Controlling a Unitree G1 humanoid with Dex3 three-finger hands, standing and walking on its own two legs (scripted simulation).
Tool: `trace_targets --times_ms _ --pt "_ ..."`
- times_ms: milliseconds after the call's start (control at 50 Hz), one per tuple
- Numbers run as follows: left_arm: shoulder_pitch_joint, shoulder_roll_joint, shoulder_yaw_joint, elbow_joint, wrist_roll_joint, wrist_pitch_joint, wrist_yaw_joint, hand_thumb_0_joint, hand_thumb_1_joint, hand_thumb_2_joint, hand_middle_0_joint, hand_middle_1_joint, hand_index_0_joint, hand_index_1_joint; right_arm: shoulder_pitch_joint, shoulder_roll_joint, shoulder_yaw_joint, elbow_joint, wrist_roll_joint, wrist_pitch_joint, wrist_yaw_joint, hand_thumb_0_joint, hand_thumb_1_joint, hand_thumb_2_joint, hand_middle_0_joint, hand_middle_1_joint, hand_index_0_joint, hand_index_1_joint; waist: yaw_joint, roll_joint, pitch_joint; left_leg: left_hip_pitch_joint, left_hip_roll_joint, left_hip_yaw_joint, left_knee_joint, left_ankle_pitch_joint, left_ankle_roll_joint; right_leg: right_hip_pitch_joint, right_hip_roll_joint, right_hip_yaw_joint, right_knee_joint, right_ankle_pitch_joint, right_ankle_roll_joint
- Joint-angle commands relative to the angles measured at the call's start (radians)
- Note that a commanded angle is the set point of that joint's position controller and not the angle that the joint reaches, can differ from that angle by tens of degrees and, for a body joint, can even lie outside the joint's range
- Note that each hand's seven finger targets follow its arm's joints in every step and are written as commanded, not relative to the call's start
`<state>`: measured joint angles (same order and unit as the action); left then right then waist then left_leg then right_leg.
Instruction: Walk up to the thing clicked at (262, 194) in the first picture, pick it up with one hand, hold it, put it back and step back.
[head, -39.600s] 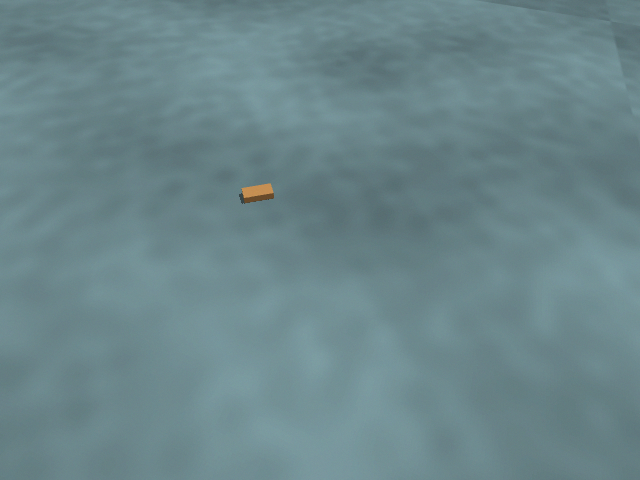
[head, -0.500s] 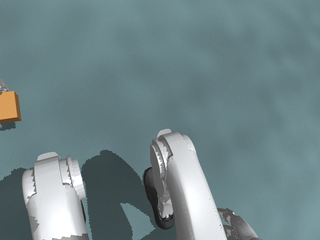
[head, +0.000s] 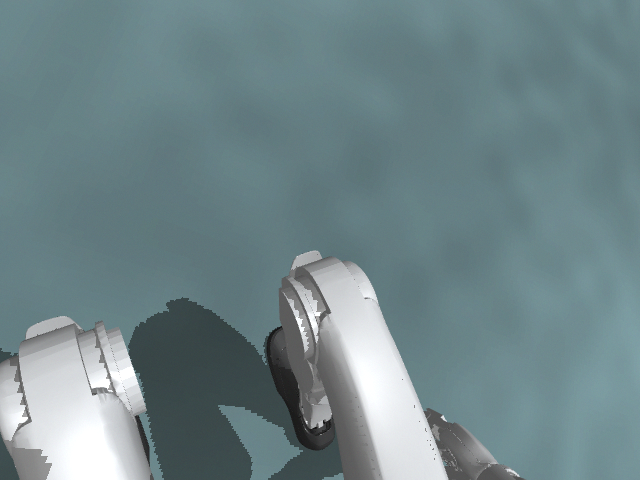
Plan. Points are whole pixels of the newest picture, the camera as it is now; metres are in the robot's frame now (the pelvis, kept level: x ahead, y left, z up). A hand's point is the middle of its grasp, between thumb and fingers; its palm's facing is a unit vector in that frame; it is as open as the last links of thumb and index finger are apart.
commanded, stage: rest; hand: left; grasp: from above
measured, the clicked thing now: out of the picture +0.44 +0.33 -0.25
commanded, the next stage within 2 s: open in 0.88 s
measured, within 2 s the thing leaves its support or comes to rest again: rests again in 0.64 s
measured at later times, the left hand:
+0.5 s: hand out of the picture +0.44 +0.32 -0.24, palm faces -0.44 -0.14 -0.88, open 9.7 cm
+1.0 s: hand out of the picture +0.44 +0.33 -0.25, palm faces -0.43 -0.16 -0.89, open 9.7 cm
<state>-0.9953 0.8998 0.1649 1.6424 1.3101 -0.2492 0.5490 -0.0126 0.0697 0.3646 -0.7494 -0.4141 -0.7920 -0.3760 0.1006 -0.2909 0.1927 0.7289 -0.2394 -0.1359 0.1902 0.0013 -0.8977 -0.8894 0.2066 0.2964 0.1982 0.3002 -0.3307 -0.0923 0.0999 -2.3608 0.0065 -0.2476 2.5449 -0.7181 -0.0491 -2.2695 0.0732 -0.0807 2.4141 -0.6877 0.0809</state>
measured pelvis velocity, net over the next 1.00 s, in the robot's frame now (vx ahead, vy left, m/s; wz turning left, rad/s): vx -0.01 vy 0.01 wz -0.06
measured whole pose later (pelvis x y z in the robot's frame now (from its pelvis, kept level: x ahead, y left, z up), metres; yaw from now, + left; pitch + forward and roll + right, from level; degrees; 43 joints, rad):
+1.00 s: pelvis -0.01 +0.01 +0.00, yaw -3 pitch +26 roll -15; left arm -1.03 1.03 0.14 1.76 1.30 -0.24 0.64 -0.01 0.07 0.36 -0.76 -0.39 -0.80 -0.35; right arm 0.06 -0.34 0.30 0.68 -0.29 -0.23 0.26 0.00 -0.91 -0.90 0.20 0.30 0.20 0.30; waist -0.38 -0.15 0.17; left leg -2.36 0.01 -0.29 2.59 -0.72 -0.01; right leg -2.22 0.09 -0.12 2.40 -0.67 0.08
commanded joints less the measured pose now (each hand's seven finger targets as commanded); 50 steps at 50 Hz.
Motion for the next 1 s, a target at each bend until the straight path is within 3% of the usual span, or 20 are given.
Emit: trace_targets --times_ms 0,40,140,180,220,260,360,380,480,500,520,560,600,640,740,760,780,860,940,980 --pt "-0.245 0.33 0.077 -0.117 -0.004 -0.001 0.069 0.0 0.801 0.613 -1.127 -0.503 -1.142 -0.486 0.203 -0.327 -0.082 -0.004 -0.011 -0.003 -0.012 0.0 -0.892 -0.894 0.201 0.3 0.201 0.3 -0.004 0.443 -0.706 0.493 0.014 0.16 -0.221 0.282 0.061 0.4 0.017 -0.15 -0.214 0.321 -0.102" --pt "-0.257 0.241 -0.013 -0.071 -0.005 0.001 0.061 0.0 0.778 0.605 -1.138 -0.457 -1.142 -0.453 0.178 -0.302 -0.069 0.009 -0.009 -0.005 -0.006 0.0 -0.897 -0.897 0.201 0.3 0.2 0.3 -0.018 0.456 -0.668 0.486 0.019 0.155 -0.226 0.228 0.06 0.355 0.023 -0.15 -0.21 0.276 -0.105" --pt "-0.258 0.324 0.028 -0.114 -0.001 -0.004 0.09 0.0 0.799 0.629 -1.143 -0.484 -1.149 -0.477 0.163 -0.329 -0.064 -0.007 -0.02 -0.014 -0.005 0.0 -0.894 -0.896 0.201 0.3 0.2 0.3 -0.01 0.492 -0.691 0.52 0.021 0.136 -0.255 0.226 0.054 0.361 0.027 -0.171 -0.199 0.274 -0.103" --pt "-0.276 0.268 -0.017 -0.068 0.006 0.004 0.088 0.0 0.817 0.621 -1.156 -0.481 -1.164 -0.473 0.175 -0.33 -0.056 0.003 -0.024 -0.02 0.002 0.0 -0.896 -0.897 0.201 0.3 0.2 0.3 -0.042 0.466 -0.646 0.508 0.02 0.138 -0.232 0.229 0.055 0.341 0.023 -0.174 -0.196 0.279 -0.102" --pt "-0.306 0.293 -0.003 -0.078 -0.005 0.0 0.097 0.0 0.823 0.61 -1.158 -0.486 -1.168 -0.476 0.16 -0.337 -0.058 -0.006 -0.028 -0.035 0.007 0.0 -0.898 -0.898 0.2 0.3 0.2 0.3 -0.052 0.468 -0.643 0.508 0.025 0.132 -0.22 0.226 0.058 0.34 0.026 -0.177 -0.194 0.288 -0.098" --pt "-0.294 0.267 -0.03 -0.045 -0.013 0.003 0.099 0.0 0.814 0.594 -1.154 -0.475 -1.164 -0.464 0.161 -0.333 -0.049 0.003 -0.025 -0.045 0.013 0.0 -0.899 -0.898 0.2 0.3 0.2 0.3 -0.05 0.46 -0.609 0.49 0.025 0.132 -0.226 0.197 0.06 0.334 0.028 -0.174 -0.208 0.262 -0.096" --pt "-0.266 0.281 -0.028 -0.032 -0.025 0.003 0.11 0.0 0.793 0.563 -1.12 -0.497 -1.139 -0.476 0.143 -0.343 -0.038 -0.002 -0.031 -0.059 0.019 0.0 -0.897 -0.898 0.2 0.3 0.2 0.3 -0.038 0.479 -0.628 0.524 0.028 0.115 -0.255 0.205 0.05 0.337 0.033 -0.192 -0.205 0.254 -0.099" --pt "-0.289 0.273 -0.05 -0.012 -0.017 0.006 0.109 0.0 0.788 0.556 -1.118 -0.489 -1.137 -0.468 0.144 -0.346 -0.033 0.0 -0.031 -0.063 0.026 0.0 -0.899 -0.899 0.2 0.3 0.2 0.3 -0.057 0.501 -0.599 0.513 0.027 0.117 -0.247 0.195 0.049 0.324 0.028 -0.193 -0.192 0.25 -0.101" --pt "-0.298 0.329 -0.012 -0.04 -0.013 0.005 0.126 0.0 0.784 0.577 -1.139 -0.467 -1.147 -0.458 0.142 -0.362 -0.026 -0.018 -0.036 -0.073 0.037 0.0 -0.903 -0.901 0.2 0.3 0.2 0.3 -0.059 0.495 -0.615 0.523 0.03 0.108 -0.235 0.241 0.049 0.35 0.029 -0.196 -0.183 0.296 -0.097" --pt "-0.279 0.275 -0.052 -0.02 -0.011 0.008 0.125 0.0 0.776 0.573 -1.134 -0.456 -1.141 -0.449 0.143 -0.351 -0.02 -0.007 -0.034 -0.074 0.04 0.0 -0.902 -0.9 0.2 0.3 0.2 0.3 -0.057 0.497 -0.621 0.541 0.032 0.107 -0.241 0.249 0.047 0.354 0.035 -0.192 -0.193 0.3 -0.097" --pt "-0.289 0.324 -0.007 -0.029 -0.011 0.006 0.135 0.0 0.769 0.556 -1.122 -0.463 -1.133 -0.452 0.143 -0.363 -0.024 -0.013 -0.041 -0.077 0.041 0.0 -0.903 -0.901 0.2 0.3 0.2 0.3 -0.069 0.497 -0.625 0.547 0.035 0.105 -0.233 0.263 0.046 0.365 0.033 -0.2 -0.185 0.319 -0.094" --pt "-0.297 0.276 -0.05 -0.005 -0.019 0.009 0.131 0.0 0.754 0.548 -1.109 -0.464 -1.121 -0.452 0.136 -0.352 -0.016 -0.007 -0.038 -0.088 0.05 0.0 -0.903 -0.901 0.2 0.301 0.2 0.301 -0.07 0.504 -0.586 0.527 0.035 0.103 -0.233 0.229 0.047 0.343 0.034 -0.198 -0.191 0.288 -0.095" --pt "-0.291 0.289 -0.051 -0.008 -0.017 0.014 0.138 0.0 0.738 0.566 -1.108 -0.453 -1.113 -0.448 0.132 -0.358 -0.015 -0.002 -0.034 -0.093 0.053 0.0 -0.903 -0.901 0.2 0.301 0.2 0.301 -0.062 0.504 -0.595 0.532 0.037 0.101 -0.234 0.234 0.047 0.351 0.039 -0.196 -0.197 0.294 -0.095" --pt "-0.287 0.348 -0.011 -0.04 -0.013 0.014 0.148 0.0 0.737 0.586 -1.11 -0.467 -1.114 -0.463 0.135 -0.368 -0.01 -0.02 -0.035 -0.095 0.052 0.0 -0.904 -0.902 0.2 0.301 0.2 0.301 -0.052 0.515 -0.633 0.543 0.036 0.102 -0.234 0.267 0.047 0.388 0.039 -0.193 -0.199 0.321 -0.095" --pt "-0.286 0.344 -0.014 0.001 -0.02 0.024 0.143 0.0 0.742 0.578 -1.106 -0.471 -1.112 -0.464 0.129 -0.376 -0.01 -0.016 -0.037 -0.103 0.059 0.0 -0.903 -0.902 0.2 0.301 0.2 0.301 -0.072 0.52 -0.596 0.534 0.039 0.093 -0.236 0.255 0.043 0.361 0.036 -0.205 -0.185 0.306 -0.096" --pt "-0.297 0.316 -0.042 0.008 -0.025 0.026 0.135 0.0 0.736 0.585 -1.098 -0.485 -1.106 -0.477 0.118 -0.368 -0.002 -0.022 -0.033 -0.104 0.061 0.0 -0.903 -0.902 0.2 0.301 0.2 0.301 -0.069 0.528 -0.573 0.516 0.038 0.092 -0.242 0.228 0.044 0.347 0.037 -0.203 -0.188 0.281 -0.098" --pt "-0.277 0.367 0.004 0.019 -0.025 0.027 0.14 0.0 0.72 0.588 -1.092 -0.481 -1.097 -0.476 0.136 -0.384 -0.006 -0.021 -0.044 -0.102 0.06 0.0 -0.905 -0.903 0.2 0.301 0.2 0.301 -0.078 0.502 -0.575 0.512 0.04 0.087 -0.242 0.224 0.048 0.361 0.036 -0.209 -0.196 0.283 -0.094" --pt "-0.252 0.376 0.012 0.016 -0.022 0.025 0.13 0.0 0.714 0.597 -1.097 -0.455 -1.094 -0.457 0.142 -0.381 0.004 -0.025 -0.045 -0.097 0.058 0.0 -0.902 -0.903 0.2 0.301 0.2 0.301 -0.071 0.499 -0.585 0.512 0.041 0.088 -0.239 0.255 0.047 0.388 0.038 -0.203 -0.199 0.305 -0.093" --pt "-0.259 0.346 -0.019 0.038 -0.023 0.013 0.108 0.0 0.727 0.573 -1.091 -0.477 -1.097 -0.471 0.123 -0.373 0.014 -0.04 -0.046 -0.097 0.059 0.0 -0.903 -0.903 0.2 0.301 0.2 0.301 -0.09 0.488 -0.534 0.502 0.042 0.073 -0.238 0.214 0.046 0.346 0.034 -0.212 -0.185 0.274 -0.092" --pt "-0.262 0.377 -0.017 0.025 -0.025 0.004 0.106 0.0 0.651 0.569 -1.013 -0.475 -1.02 -0.475 0.11 -0.379 0.016 -0.038 -0.04 -0.095 0.055 0.0 -0.895 -0.9 0.201 0.301 0.201 0.301 -0.076 0.486 -0.537 0.487 0.041 0.077 -0.241 0.195 0.048 0.356 0.037 -0.206 -0.197 0.258 -0.093"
